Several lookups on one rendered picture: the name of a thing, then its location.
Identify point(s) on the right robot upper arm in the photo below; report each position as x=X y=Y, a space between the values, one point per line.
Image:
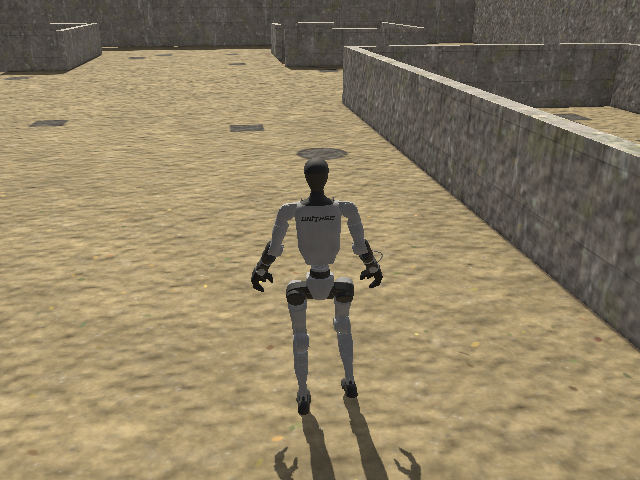
x=349 y=210

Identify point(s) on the robot right hand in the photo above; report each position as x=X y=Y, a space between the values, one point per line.
x=377 y=275

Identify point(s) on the right robot forearm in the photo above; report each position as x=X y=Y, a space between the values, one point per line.
x=369 y=259

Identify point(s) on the left robot forearm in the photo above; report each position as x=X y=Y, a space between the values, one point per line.
x=265 y=261

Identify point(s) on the robot left hand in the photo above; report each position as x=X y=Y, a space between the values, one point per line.
x=256 y=278

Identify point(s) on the robot head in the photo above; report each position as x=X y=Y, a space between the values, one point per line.
x=316 y=173

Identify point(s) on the left robot foot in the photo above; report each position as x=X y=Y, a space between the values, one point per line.
x=303 y=406

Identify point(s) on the left robot upper arm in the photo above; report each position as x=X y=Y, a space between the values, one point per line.
x=285 y=213

